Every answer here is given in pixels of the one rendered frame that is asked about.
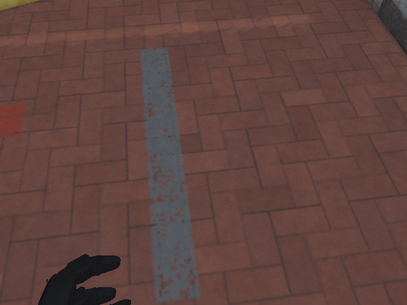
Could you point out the robot left hand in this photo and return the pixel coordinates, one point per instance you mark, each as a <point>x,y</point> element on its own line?
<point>61,287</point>

